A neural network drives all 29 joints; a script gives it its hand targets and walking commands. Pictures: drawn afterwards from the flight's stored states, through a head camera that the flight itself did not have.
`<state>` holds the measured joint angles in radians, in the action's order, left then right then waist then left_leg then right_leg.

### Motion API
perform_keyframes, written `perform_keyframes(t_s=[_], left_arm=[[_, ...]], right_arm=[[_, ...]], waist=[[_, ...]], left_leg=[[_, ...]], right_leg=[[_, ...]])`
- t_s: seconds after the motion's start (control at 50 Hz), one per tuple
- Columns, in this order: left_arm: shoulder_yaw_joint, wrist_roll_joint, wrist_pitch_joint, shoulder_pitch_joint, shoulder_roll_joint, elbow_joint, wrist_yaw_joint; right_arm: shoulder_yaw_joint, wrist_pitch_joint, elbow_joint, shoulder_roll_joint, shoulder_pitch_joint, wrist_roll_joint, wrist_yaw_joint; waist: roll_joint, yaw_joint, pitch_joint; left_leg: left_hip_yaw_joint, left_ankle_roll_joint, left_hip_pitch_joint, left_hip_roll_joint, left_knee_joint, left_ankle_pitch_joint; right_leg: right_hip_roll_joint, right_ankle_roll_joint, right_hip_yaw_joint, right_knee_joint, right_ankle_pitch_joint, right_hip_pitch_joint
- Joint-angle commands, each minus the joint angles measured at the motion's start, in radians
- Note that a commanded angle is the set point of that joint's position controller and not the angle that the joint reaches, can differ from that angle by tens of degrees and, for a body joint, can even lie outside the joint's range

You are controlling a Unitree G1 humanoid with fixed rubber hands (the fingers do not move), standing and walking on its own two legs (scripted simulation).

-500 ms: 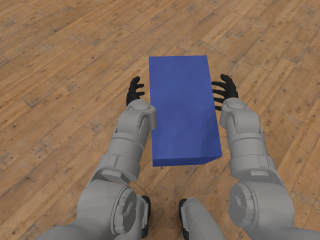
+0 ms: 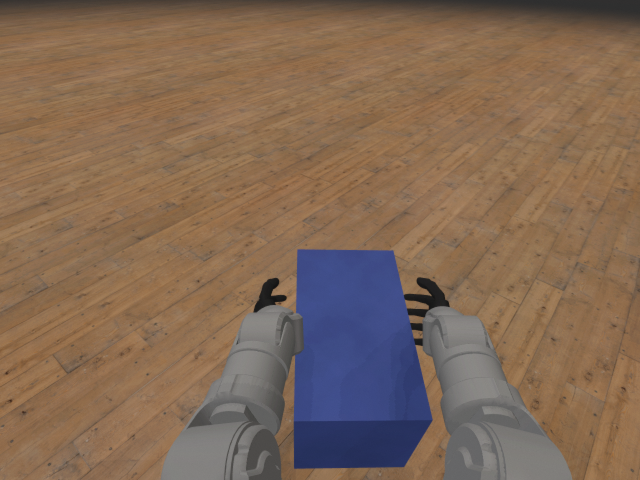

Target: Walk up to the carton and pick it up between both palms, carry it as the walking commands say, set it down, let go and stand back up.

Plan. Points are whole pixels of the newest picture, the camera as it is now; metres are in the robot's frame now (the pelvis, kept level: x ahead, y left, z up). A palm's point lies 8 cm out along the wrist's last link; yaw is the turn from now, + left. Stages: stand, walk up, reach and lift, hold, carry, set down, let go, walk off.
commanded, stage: reach and lift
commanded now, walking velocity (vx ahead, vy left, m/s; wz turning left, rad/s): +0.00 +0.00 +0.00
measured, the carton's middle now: (347, 351) +0.35 -0.03 -0.02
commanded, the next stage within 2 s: hold in 0.88 s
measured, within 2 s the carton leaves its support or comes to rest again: neither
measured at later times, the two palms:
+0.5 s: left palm (259, 328) +0.33 +0.10 +0.06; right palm (431, 332) +0.33 -0.14 +0.05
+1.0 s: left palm (255, 332) +0.32 +0.10 +0.06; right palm (431, 338) +0.32 -0.13 +0.06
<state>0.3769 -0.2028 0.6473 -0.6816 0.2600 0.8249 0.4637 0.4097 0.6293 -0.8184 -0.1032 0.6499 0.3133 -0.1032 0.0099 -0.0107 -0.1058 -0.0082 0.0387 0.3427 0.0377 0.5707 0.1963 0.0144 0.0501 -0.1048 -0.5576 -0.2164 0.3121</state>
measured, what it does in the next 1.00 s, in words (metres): stands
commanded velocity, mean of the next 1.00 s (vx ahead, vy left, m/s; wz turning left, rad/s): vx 0.00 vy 0.00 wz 0.00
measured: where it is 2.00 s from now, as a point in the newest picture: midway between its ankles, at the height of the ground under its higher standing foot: outside the picture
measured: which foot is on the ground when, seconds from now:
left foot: down 0.00-1.00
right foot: down 0.00-1.00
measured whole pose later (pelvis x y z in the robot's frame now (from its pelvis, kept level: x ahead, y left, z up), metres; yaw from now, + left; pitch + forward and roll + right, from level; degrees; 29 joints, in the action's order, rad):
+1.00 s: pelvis +0.00 +0.00 +0.00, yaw +0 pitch -2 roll -1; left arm 0.38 -0.20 0.68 -0.58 0.26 0.66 0.40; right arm 0.32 0.68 -0.66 -0.15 0.54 0.29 -0.10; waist 0.01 -0.01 -0.11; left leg -0.01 0.04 0.34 0.04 0.57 0.19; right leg 0.01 0.05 -0.10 -0.55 -0.21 0.31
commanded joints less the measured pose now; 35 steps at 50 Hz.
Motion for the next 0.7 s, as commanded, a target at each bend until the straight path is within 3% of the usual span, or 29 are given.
perform_keyframes(t_s=[0.0,0.12,0.16,0.24,0.36,0.4,0.46,0.68], left_arm=[[-0.377,0.187,-0.067,-0.778,1.07,-0.207,-0.645],[-0.484,0.217,-0.038,-0.751,1.103,-0.231,-0.647],[-0.48,0.212,-0.023,-0.721,1.103,-0.192,-0.649],[-0.479,0.199,-0.011,-0.641,1.11,-0.178,-0.652],[-0.514,0.206,-0.008,-0.62,1.107,-0.225,-0.655],[-0.513,0.203,-0.005,-0.602,1.103,-0.219,-0.656],[-0.545,0.225,-0.007,-0.603,1.128,-0.247,-0.659],[-0.548,0.213,0.005,-0.558,1.138,-0.209,-0.668]], right_arm=[[-0.457,-0.05,0.177,-1.247,0.761,-0.31,0.347],[-0.533,-0.043,0.266,-1.257,0.744,-0.332,0.331],[-0.517,-0.033,0.243,-1.24,0.722,-0.311,0.329],[-0.532,-0.02,0.264,-1.247,0.684,-0.309,0.331],[-0.539,-0.011,0.258,-1.261,0.629,-0.308,0.337],[-0.544,-0.004,0.254,-1.268,0.616,-0.304,0.338],[-0.581,-0.014,0.314,-1.272,0.642,-0.325,0.339],[-0.597,-0.008,0.339,-1.271,0.651,-0.323,0.342]], waist=[[0.01,0.044,-0.607],[-0.022,0.032,-0.604],[-0.01,0.017,-0.557],[-0.013,0.028,-0.548],[-0.035,0.023,-0.555],[-0.009,0.025,-0.533],[-0.021,0.027,-0.572],[-0.031,0.031,-0.544]], left_leg=[[-0.038,-0.055,-0.377,0.013,-0.11,-0.145],[-0.055,-0.062,-0.34,0.007,-0.102,-0.11],[-0.061,-0.061,-0.329,-0.001,-0.108,-0.071],[-0.059,-0.059,-0.336,0.002,-0.11,-0.097],[-0.058,-0.064,-0.347,0.004,-0.111,-0.132],[-0.06,-0.06,-0.34,0.002,-0.117,-0.118],[-0.061,-0.064,-0.354,0.003,-0.107,-0.16],[-0.064,-0.06,-0.34,0.004,-0.118,-0.087]], right_leg=[[0.057,-0.055,0.051,0.091,0.094,-0.157],[0.059,-0.067,0.052,0.076,0.062,-0.148],[0.061,-0.069,0.055,0.077,0.029,-0.138],[0.059,-0.07,0.054,0.08,0.047,-0.146],[0.06,-0.072,0.05,0.078,0.084,-0.156],[0.062,-0.068,0.051,0.084,0.072,-0.153],[0.064,-0.072,0.051,0.073,0.101,-0.163],[0.064,-0.079,0.054,0.081,0.035,-0.152]])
